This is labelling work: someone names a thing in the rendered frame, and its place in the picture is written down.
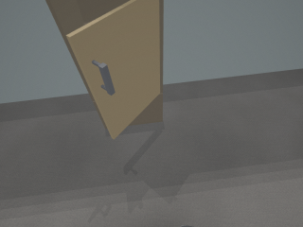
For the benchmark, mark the handle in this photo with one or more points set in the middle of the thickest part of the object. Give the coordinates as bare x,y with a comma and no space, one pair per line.
105,74

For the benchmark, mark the cupboard door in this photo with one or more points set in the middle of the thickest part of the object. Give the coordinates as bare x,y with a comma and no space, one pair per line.
127,39

